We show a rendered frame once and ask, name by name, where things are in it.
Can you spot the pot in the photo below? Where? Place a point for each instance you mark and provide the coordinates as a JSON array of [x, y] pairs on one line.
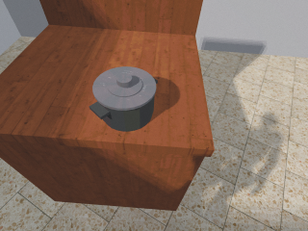
[[125, 121]]

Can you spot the table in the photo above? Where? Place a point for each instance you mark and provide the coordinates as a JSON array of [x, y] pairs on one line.
[[49, 134]]

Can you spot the lid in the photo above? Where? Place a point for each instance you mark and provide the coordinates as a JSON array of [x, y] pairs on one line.
[[109, 94]]

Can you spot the knob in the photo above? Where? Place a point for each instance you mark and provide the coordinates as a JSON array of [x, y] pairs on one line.
[[124, 80]]

